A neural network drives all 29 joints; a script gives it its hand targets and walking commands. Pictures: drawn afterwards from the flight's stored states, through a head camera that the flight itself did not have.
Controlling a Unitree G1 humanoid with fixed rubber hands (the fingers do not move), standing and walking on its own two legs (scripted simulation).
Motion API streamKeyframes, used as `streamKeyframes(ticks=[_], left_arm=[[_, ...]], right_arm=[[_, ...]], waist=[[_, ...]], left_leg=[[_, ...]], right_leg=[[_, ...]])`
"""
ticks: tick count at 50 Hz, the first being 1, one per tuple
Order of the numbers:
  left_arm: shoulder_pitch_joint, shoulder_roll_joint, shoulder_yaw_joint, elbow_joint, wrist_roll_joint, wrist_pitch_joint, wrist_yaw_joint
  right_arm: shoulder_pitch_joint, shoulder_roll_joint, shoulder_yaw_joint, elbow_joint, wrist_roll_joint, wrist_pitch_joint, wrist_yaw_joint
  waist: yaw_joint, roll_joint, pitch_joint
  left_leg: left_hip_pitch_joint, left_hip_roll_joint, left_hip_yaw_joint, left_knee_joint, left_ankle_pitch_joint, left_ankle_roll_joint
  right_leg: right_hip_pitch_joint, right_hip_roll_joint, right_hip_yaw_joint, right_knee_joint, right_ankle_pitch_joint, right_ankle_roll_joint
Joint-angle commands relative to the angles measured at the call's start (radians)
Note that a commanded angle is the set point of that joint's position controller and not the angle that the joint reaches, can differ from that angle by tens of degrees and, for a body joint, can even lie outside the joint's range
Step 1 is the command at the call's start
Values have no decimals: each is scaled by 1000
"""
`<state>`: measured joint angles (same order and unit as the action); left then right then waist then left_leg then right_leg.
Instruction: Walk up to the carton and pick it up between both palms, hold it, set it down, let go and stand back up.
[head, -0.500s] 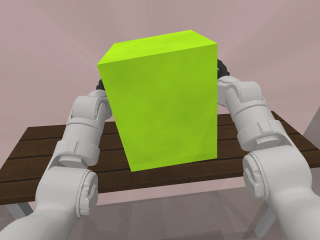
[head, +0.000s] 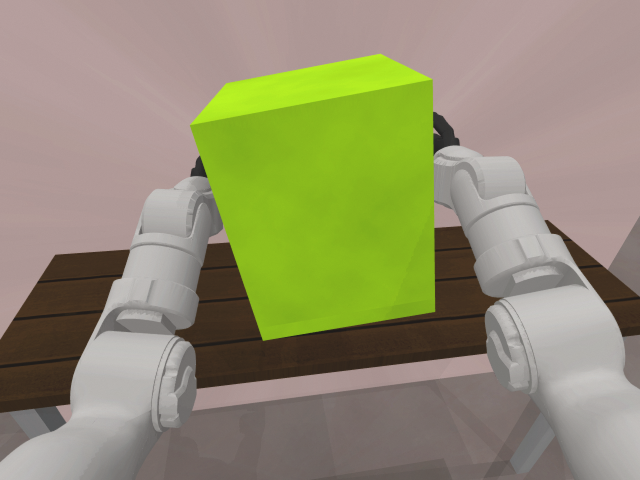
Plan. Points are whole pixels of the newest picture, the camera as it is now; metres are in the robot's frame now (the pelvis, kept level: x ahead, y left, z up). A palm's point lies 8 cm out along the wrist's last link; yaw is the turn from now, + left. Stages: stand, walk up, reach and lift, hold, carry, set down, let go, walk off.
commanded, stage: hold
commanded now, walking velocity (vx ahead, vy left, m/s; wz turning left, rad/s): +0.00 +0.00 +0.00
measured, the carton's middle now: (324, 190) +0.39 -0.01 +0.26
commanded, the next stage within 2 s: none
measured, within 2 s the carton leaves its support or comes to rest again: neither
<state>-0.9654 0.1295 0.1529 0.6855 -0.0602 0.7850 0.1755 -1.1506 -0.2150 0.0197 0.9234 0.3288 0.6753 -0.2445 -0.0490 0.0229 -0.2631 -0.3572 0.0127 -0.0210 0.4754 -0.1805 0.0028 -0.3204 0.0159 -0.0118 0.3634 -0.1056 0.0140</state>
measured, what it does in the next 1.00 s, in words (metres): stands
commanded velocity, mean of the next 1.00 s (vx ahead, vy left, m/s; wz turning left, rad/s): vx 0.00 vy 0.00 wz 0.00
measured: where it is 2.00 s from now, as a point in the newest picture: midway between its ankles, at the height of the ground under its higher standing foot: outside the picture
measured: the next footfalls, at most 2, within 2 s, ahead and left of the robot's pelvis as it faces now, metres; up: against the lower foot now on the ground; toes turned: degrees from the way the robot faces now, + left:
none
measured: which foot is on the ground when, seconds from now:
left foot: down 0.00-1.00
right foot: down 0.00-1.00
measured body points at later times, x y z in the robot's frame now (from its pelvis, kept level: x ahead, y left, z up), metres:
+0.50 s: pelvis +0.00 +0.00 +0.00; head -0.08 +0.01 +0.44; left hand +0.41 +0.14 +0.25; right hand +0.40 -0.16 +0.28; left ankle +0.04 +0.11 -0.74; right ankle +0.05 -0.13 -0.74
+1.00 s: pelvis +0.00 +0.00 +0.00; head -0.08 +0.01 +0.44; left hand +0.40 +0.14 +0.25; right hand +0.40 -0.16 +0.29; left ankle +0.04 +0.11 -0.74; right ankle +0.05 -0.13 -0.74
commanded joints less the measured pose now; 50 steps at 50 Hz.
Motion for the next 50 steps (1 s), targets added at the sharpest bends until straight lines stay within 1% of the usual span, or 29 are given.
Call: streamKeyframes(ticks=[1,3,4,6,9,11,12,14,16,18,20,21,22,23,24,26,27,30,31,32,35,38,40,41,43,46,47,49,50], left_arm=[[-1262,-789,-248,-572,-131,-113,-160],[-1288,-819,-288,-605,-140,-105,-155],[-1270,-795,-272,-632,-143,-109,-154],[-1268,-803,-245,-503,-130,-97,-160],[-1312,-823,-282,-587,-138,-112,-160],[-1270,-803,-250,-504,-146,-100,-169],[-1314,-782,-236,-553,-127,-115,-165],[-1295,-787,-229,-554,-130,-110,-158],[-1298,-779,-239,-575,-148,-115,-162],[-1232,-797,-237,-507,-129,-97,-162],[-1241,-788,-250,-554,-133,-97,-164],[-1223,-778,-237,-570,-133,-98,-172],[-1293,-772,-246,-606,-139,-109,-163],[-1305,-777,-267,-640,-150,-115,-159],[-1277,-781,-255,-613,-137,-98,-160],[-1197,-775,-211,-513,-123,-89,-171],[-1295,-742,-200,-596,-120,-109,-171],[-1302,-767,-243,-603,-138,-104,-167],[-1271,-747,-190,-499,-111,-95,-170],[-1249,-758,-200,-520,-122,-101,-176],[-1273,-769,-218,-553,-135,-106,-174],[-1302,-774,-236,-593,-152,-107,-165],[-1293,-763,-239,-610,-138,-100,-168],[-1267,-749,-221,-560,-130,-99,-171],[-1219,-749,-198,-506,-117,-95,-182],[-1264,-746,-182,-527,-106,-96,-181],[-1269,-731,-183,-506,-109,-97,-176],[-1303,-752,-206,-532,-121,-101,-177],[-1284,-741,-188,-511,-114,-99,-180]], right_arm=[[-974,868,192,-497,292,-38,182],[-973,858,194,-487,292,-37,189],[-905,849,182,-460,290,-30,190],[-1008,865,172,-464,277,-32,190],[-979,865,155,-443,273,-32,194],[-1038,873,152,-492,274,-43,191],[-993,866,158,-434,272,-33,195],[-952,861,158,-416,268,-26,190],[-1005,900,188,-496,279,-31,193],[-994,857,178,-505,282,-32,189],[-935,862,165,-456,268,-25,186],[-950,891,205,-524,288,-27,177],[-986,888,200,-513,297,-27,176],[-968,895,197,-510,294,-20,176],[-945,855,177,-499,290,-23,180],[-965,857,178,-519,289,-18,176],[-972,891,182,-477,288,-17,175],[-950,854,150,-462,273,-13,183],[-962,847,142,-409,267,-6,184],[-997,894,174,-491,275,-24,184],[-985,871,154,-488,276,-23,177],[-1000,883,168,-499,289,-20,180],[-937,866,165,-478,283,-12,172],[-965,877,174,-499,287,-16,176],[-964,877,168,-461,274,-12,169],[-979,862,156,-464,276,-15,175],[-978,869,151,-438,269,-12,181],[-976,872,138,-406,268,-10,180],[-995,873,157,-443,271,-19,186]], waist=[[39,100,-593],[35,153,-607],[20,135,-584],[31,103,-551],[3,157,-573],[39,87,-562],[38,128,-570],[26,127,-553],[50,71,-602],[39,125,-571],[21,120,-539],[35,73,-612],[51,105,-638],[27,106,-636],[34,164,-630],[38,81,-542],[41,97,-586],[21,146,-590],[34,103,-500],[53,60,-546],[30,121,-594],[44,105,-645],[14,140,-614],[39,85,-574],[31,72,-527],[48,109,-558],[55,83,-528],[29,116,-526],[52,89,-539]], left_leg=[[225,-38,-85,-47,239,-73],[271,-21,-99,-47,267,-91],[268,-22,-103,-49,257,-92],[210,-22,-96,-66,165,-72],[203,-10,-111,-81,147,-81],[160,-18,-108,-83,128,-64],[167,-20,-102,-87,115,-66],[197,-24,-95,-82,149,-71],[202,-29,-90,-65,180,-65],[215,-26,-99,-69,177,-77],[231,-26,-94,-75,193,-85],[240,-38,-80,-56,239,-71],[236,-40,-84,-52,204,-68],[263,-35,-91,-44,239,-72],[269,-21,-98,-51,229,-87],[215,-40,-87,-58,219,-75],[227,-44,-73,-59,215,-65],[224,-29,-91,-71,188,-84],[169,-27,-85,-90,108,-65],[166,-24,-87,-83,155,-59],[215,-35,-86,-68,183,-68],[233,-30,-94,-59,219,-72],[254,-36,-85,-53,240,-83],[222,-31,-86,-65,198,-65],[211,-35,-82,-71,198,-72],[210,-32,-81,-79,150,-70],[194,-32,-81,-86,141,-67],[178,-14,-99,-102,111,-63],[171,-11,-95,-109,112,-61]], right_leg=[[296,98,22,-17,136,-4],[270,100,11,-9,145,-2],[277,100,14,-10,135,-5],[261,101,12,-23,81,-4],[265,104,9,1,81,-2],[307,98,23,-8,76,-3],[299,102,16,2,75,-1],[281,101,20,-16,88,-6],[290,92,32,-21,96,3],[272,102,14,-26,85,-4],[293,103,18,-21,132,1],[353,101,24,-16,183,1],[311,96,29,-13,137,3],[305,97,27,-19,168,4],[268,99,20,-14,140,-6],[297,105,18,-30,132,-1],[317,99,20,-20,128,3],[268,100,12,-14,97,2],[263,98,13,-22,49,6],[302,98,18,-20,88,8],[284,96,23,-16,100,4],[293,101,19,-6,131,0],[296,102,18,-15,154,4],[305,98,24,-15,130,9],[304,101,26,-36,114,6],[286,105,17,-20,70,5],[283,98,24,-29,64,6],[305,103,20,-16,52,5],[305,109,17,-10,58,7]])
